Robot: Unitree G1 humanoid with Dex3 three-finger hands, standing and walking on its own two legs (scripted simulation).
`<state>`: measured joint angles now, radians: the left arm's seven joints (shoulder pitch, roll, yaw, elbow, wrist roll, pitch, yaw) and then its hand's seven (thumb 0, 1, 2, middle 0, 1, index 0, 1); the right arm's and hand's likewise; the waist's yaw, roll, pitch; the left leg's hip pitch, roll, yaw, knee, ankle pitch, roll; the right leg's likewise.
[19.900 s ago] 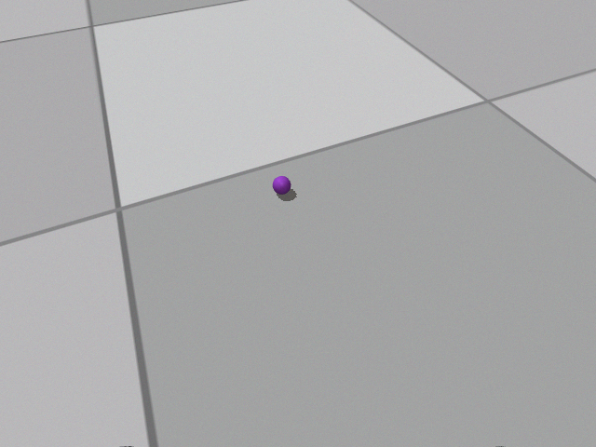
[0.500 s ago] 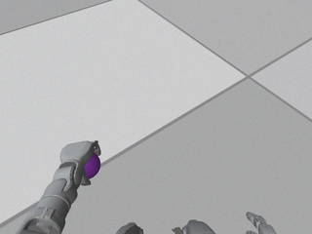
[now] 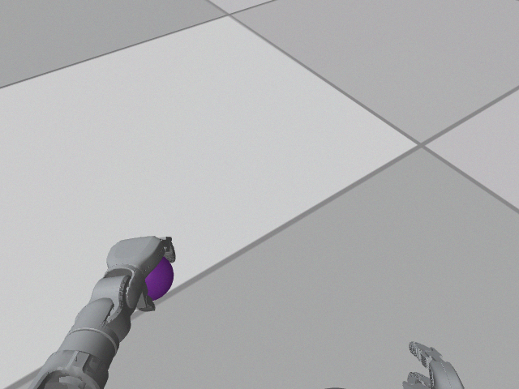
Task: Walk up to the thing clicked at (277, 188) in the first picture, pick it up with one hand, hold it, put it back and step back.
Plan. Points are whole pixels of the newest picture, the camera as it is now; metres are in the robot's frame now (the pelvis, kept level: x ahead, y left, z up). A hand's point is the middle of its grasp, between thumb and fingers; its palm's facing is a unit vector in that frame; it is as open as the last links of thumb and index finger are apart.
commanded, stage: hold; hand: left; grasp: from above
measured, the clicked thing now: (149, 276) +0.31 +0.23 -0.07
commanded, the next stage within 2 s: crouch in 1.42 s
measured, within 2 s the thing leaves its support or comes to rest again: neither
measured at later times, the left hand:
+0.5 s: hand (143, 287) +0.28 +0.22 -0.03, palm faces -0.45 -0.06 -0.89, open 10.7 cm
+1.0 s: hand (141, 285) +0.28 +0.21 -0.02, palm faces -0.45 -0.06 -0.89, open 10.7 cm
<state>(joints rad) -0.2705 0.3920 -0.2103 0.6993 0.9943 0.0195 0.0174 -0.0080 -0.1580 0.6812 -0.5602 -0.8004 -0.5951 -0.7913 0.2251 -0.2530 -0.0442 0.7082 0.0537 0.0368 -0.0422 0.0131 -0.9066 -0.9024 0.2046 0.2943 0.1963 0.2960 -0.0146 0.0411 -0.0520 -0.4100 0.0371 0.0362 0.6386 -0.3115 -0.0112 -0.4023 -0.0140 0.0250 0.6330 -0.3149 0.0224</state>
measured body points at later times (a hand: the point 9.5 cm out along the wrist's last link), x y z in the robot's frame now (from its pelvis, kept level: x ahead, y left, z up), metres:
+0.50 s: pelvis -0.01 +0.00 +0.01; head +0.00 -0.03 +0.46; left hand +0.30 +0.22 +0.02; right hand +0.13 -0.26 -0.11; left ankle +0.01 +0.13 -0.72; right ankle +0.00 -0.13 -0.72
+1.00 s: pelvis -0.02 +0.00 +0.01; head -0.01 -0.03 +0.46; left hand +0.30 +0.22 +0.03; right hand +0.14 -0.25 -0.10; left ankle +0.01 +0.13 -0.72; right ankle +0.00 -0.13 -0.72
